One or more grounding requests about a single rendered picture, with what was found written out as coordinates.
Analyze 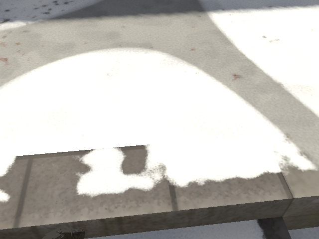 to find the robot left hand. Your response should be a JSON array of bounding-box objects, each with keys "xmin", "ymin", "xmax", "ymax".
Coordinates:
[{"xmin": 42, "ymin": 228, "xmax": 86, "ymax": 239}]

